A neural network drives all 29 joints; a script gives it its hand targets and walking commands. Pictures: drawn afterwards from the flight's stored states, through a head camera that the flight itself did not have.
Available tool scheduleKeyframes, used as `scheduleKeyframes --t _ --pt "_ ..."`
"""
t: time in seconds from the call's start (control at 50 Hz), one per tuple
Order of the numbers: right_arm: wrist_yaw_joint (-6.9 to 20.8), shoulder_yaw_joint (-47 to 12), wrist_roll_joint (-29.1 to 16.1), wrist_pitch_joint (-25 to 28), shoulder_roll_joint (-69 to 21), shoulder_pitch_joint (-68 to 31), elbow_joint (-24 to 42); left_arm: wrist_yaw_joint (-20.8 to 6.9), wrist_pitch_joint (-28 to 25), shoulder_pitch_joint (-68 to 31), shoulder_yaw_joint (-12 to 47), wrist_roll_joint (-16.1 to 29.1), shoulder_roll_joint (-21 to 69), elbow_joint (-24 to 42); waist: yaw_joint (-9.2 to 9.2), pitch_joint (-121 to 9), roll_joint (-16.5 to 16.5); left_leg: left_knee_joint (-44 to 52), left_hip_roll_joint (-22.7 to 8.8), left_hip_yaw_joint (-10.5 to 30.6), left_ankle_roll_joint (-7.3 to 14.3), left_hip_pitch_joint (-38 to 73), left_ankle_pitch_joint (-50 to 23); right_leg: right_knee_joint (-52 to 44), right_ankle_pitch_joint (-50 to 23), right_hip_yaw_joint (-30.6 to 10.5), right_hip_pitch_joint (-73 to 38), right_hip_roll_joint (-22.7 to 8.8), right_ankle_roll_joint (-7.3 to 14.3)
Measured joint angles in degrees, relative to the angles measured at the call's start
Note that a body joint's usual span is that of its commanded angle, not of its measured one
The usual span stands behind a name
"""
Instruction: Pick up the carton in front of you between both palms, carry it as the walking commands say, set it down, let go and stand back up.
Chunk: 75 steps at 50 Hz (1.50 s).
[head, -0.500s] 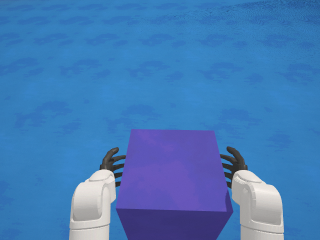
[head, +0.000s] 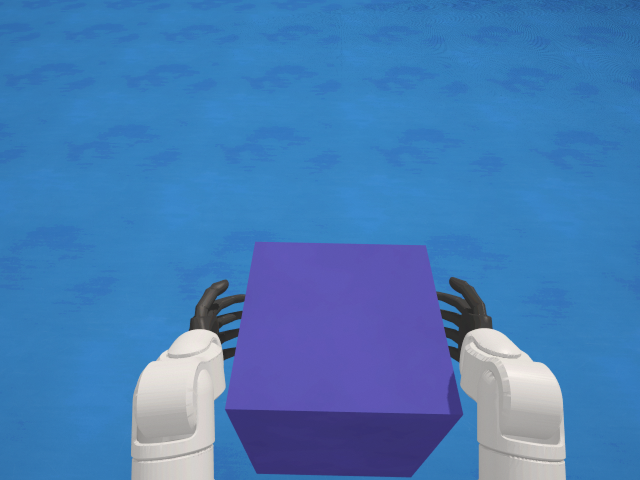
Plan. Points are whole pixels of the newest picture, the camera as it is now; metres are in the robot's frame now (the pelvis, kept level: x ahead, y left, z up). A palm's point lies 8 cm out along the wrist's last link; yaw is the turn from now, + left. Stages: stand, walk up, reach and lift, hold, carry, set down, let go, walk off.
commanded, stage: carry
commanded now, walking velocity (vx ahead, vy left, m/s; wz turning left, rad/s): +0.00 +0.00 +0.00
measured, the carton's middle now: (336, 365) +0.28 +0.00 +0.00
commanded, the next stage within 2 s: none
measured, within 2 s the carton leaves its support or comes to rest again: neither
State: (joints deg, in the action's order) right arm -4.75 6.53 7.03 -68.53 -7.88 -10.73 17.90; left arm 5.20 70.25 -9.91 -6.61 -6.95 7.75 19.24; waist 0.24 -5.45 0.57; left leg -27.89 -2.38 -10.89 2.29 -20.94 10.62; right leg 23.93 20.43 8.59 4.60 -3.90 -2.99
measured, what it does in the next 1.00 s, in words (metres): steps on the spot: right foot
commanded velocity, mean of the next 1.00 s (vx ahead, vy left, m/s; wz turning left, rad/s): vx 0.00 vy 0.00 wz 0.00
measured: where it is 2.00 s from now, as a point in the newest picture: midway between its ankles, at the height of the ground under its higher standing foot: outside the picture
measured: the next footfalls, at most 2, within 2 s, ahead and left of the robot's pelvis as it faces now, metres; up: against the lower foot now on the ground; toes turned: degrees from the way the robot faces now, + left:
right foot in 0.52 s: -0.01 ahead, -0.13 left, +0.00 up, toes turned -3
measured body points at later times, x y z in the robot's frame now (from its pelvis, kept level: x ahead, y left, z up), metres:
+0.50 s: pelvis +0.02 -0.04 +0.00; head +0.01 -0.05 +0.45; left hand +0.30 +0.12 +0.07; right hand +0.30 -0.19 +0.07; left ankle +0.02 +0.10 -0.74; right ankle -0.08 -0.12 -0.73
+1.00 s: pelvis +0.01 -0.04 -0.01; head -0.02 -0.04 +0.44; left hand +0.29 +0.11 +0.02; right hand +0.30 -0.19 +0.02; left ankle +0.02 +0.10 -0.74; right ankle -0.05 -0.13 -0.74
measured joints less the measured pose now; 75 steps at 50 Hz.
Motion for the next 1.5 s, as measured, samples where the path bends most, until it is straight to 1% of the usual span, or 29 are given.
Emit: scheduleKeyframes --t 0.1,0.2,0.24,0.28,0.34,0.4,0.44,0.46,0.48,0.5,0.52,0.54,0.56,0.58,0.62,0.68,0.82,0.92,1.02,1.06,1.12,1.18,1.28,1.38,1.5 --pt "-0.2 -0.4 -0.3 0.0 0.1 0.9 2.1 0.0 -0.5 0.7 0.6 0.4 -0.1 1.3 0.26 0.2 -0.6 -0.6 -0.1 0.6 -0.4 0.1 -1.3 1.2 -1.3 0.4 0.2 -0.1 0.0" --pt "-0.3 -0.9 -0.1 -0.5 0.2 1.4 2.1 -0.1 -0.4 1.7 0.8 0.5 -0.2 1.4 0.40 -0.5 -0.4 1.0 0.0 0.6 -0.7 2.2 -2.2 3.6 -2.3 1.0 0.1 -0.5 -0.1" --pt "-0.3 -1.1 0.0 -0.7 0.2 1.4 1.8 -0.1 -0.3 1.9 0.6 0.5 -0.2 1.4 0.37 -0.9 -0.3 1.1 -0.1 0.7 -0.6 2.5 -2.8 2.3 -2.6 1.2 -1.0 -0.3 -0.3" --pt "-0.3 -1.3 0.1 -0.9 0.2 1.2 1.6 -0.2 -0.1 2.0 0.4 0.5 -0.2 1.4 0.23 -1.3 -0.2 0.3 -0.3 0.8 -0.7 2.2 -3.3 -1.1 -2.6 1.3 -2.8 0.1 -0.3" --pt "-0.3 -1.3 0.2 -0.8 0.2 1.0 1.4 -0.3 -0.2 1.9 0.3 0.4 -0.2 1.3 -0.01 -1.3 -0.2 -1.2 -0.8 0.4 -1.1 1.8 -2.7 -3.1 -1.8 1.9 -4.1 0.5 0.4" --pt "-0.3 -1.3 0.4 -0.7 0.3 1.7 1.0 -0.3 -0.7 2.4 0.8 0.3 -0.2 0.1 0.09 -1.1 -0.1 3.0 -0.6 -0.6 -1.9 5.1 -0.9 1.7 -0.8 2.3 -2.7 0.0 0.9" --pt "-0.3 -1.5 0.6 -0.4 0.2 1.7 -0.1 -0.5 -1.1 2.6 0.6 0.1 -0.3 -0.8 0.26 -0.7 -0.1 5.4 -0.6 -1.0 -1.8 6.7 -0.8 8.9 -1.3 2.0 0.5 -0.7 0.3" --pt "-0.2 -1.9 0.8 0.0 0.2 1.5 -0.9 -0.8 -1.3 2.7 0.1 -0.1 -0.3 -1.1 0.31 -0.6 0.0 5.5 -0.7 -0.7 -1.5 6.8 -0.9 11.9 0.0 0.9 2.6 -0.5 -0.2" --pt "-0.2 -2.2 1.0 0.5 0.2 1.4 -1.7 -1.0 -1.7 2.7 -0.2 -0.3 -0.4 -1.4 0.31 -0.5 0.1 5.4 -0.8 -0.3 -1.5 6.8 -0.8 11.3 2.8 -0.4 3.9 0.0 -0.2" --pt "0.0 -2.3 1.3 1.1 0.1 1.3 -2.4 -1.3 -2.1 2.7 -0.5 -0.5 -0.3 -1.8 0.21 -0.3 0.3 4.9 -1.0 -0.1 -1.8 6.7 -0.5 7.0 2.8 -1.0 4.1 0.2 0.1" --pt "0.2 -2.3 1.6 1.6 0.1 1.2 -2.8 -1.5 -2.6 2.5 -0.5 -0.8 -0.3 -2.3 0.05 -0.1 0.4 3.9 -1.2 0.0 -2.6 6.6 0.6 2.2 0.0 -1.2 4.0 0.2 0.8" --pt "0.5 -2.1 2.0 2.4 0.2 1.5 -3.4 -1.6 -3.6 2.6 -0.1 -1.0 -0.3 -3.4 0.22 -0.2 -0.4 2.4 -2.0 0.6 -3.8 6.2 2.2 1.8 -0.5 -0.5 3.8 0.8 2.4" --pt "0.7 -2.0 2.3 3.2 0.3 2.2 -4.2 -1.7 -4.6 3.0 0.5 -1.4 -0.3 -5.0 0.26 -0.5 -0.9 1.2 -2.6 1.1 -4.6 5.9 3.2 2.5 -0.1 0.0 3.8 1.3 3.5" --pt "0.9 -1.9 2.5 3.7 0.4 2.8 -5.1 -1.8 -5.4 3.3 0.9 -1.7 -0.3 -6.4 0.25 -0.9 -1.2 0.6 -3.0 1.4 -4.7 5.8 3.5 3.0 0.5 0.2 3.8 1.7 4.2" --pt "1.0 -1.8 2.9 4.9 0.5 3.7 -6.8 -2.1 -6.8 3.9 1.4 -2.1 -0.4 -8.7 0.33 -1.3 -1.4 -0.3 -3.5 1.7 -5.0 5.6 3.8 3.6 1.2 0.5 3.7 2.1 4.7" --pt "1.2 -1.4 3.2 7.6 0.5 4.1 -9.1 -2.2 -9.6 4.1 1.7 -2.5 -0.4 -11.4 0.38 -1.1 -1.4 -1.9 -4.0 2.0 -5.2 4.9 4.6 4.7 1.8 0.7 4.2 2.3 4.7" --pt "2.1 -0.8 3.9 14.6 0.5 3.7 -13.7 -2.5 -15.8 3.8 1.4 -3.6 -0.4 -15.1 0.13 -0.6 -0.5 -4.1 -4.3 2.0 -5.1 3.2 5.2 7.2 2.6 0.8 5.9 2.2 4.7" --pt "3.0 0.6 5.7 20.0 0.3 2.0 -20.9 -3.1 -20.8 2.0 0.2 -5.3 -0.2 -22.0 -0.14 -0.9 -0.3 -4.5 -4.2 2.0 -4.8 2.9 5.0 7.8 2.5 0.9 6.4 1.9 4.6" --pt "3.5 3.2 7.5 25.8 -0.1 -1.0 -28.8 -3.7 -26.6 -1.2 -2.2 -7.2 0.2 -30.0 -0.27 -0.5 -0.4 -4.1 -4.1 2.0 -4.4 2.7 4.1 7.7 1.7 1.1 6.6 1.7 4.5" --pt "3.6 4.2 7.9 27.8 -0.3 -2.1 -30.7 -3.7 -28.6 -2.3 -3.2 -7.6 0.4 -32.0 -0.29 -0.2 -0.5 -3.9 -4.0 2.0 -4.3 2.5 3.7 7.6 1.3 1.1 6.8 1.6 4.4" --pt "3.6 5.1 8.1 29.7 -0.5 -3.0 -31.7 -3.8 -30.5 -3.3 -4.1 -7.7 0.6 -33.1 -0.30 0.4 -0.6 -3.5 -3.9 2.0 -4.1 2.2 3.0 7.5 0.7 1.2 7.3 1.5 4.4" --pt "3.4 4.9 7.6 30.0 -0.5 -3.0 -30.4 -3.6 -30.9 -3.3 -3.9 -7.2 0.6 -31.9 -0.32 0.6 -0.6 -3.2 -3.8 2.0 -3.9 1.8 2.4 7.5 0.3 1.3 7.8 1.4 4.4" --pt "3.1 3.7 6.6 28.2 -0.3 -1.7 -27.5 -3.3 -29.1 -2.1 -2.8 -6.2 0.3 -29.0 -0.35 0.3 -0.6 -2.9 -3.6 1.9 -3.7 1.4 1.9 7.6 0.0 1.3 8.4 1.2 4.3" --pt "3.1 3.4 6.7 26.9 -0.2 -1.1 -27.8 -3.3 -27.8 -1.4 -2.4 -6.4 0.2 -29.2 -0.35 -0.3 -0.5 -2.6 -3.6 1.9 -3.6 1.5 1.5 7.5 -0.4 1.4 8.4 1.2 4.3" --pt "3.1 3.4 6.6 26.8 -0.2 -1.1 -27.7 -3.3 -27.6 -1.4 -2.3 -6.4 0.2 -29.2 -0.29 -0.1 -0.5 -2.0 -3.6 1.9 -3.5 1.3 0.6 7.2 -1.0 1.4 8.6 1.2 4.3"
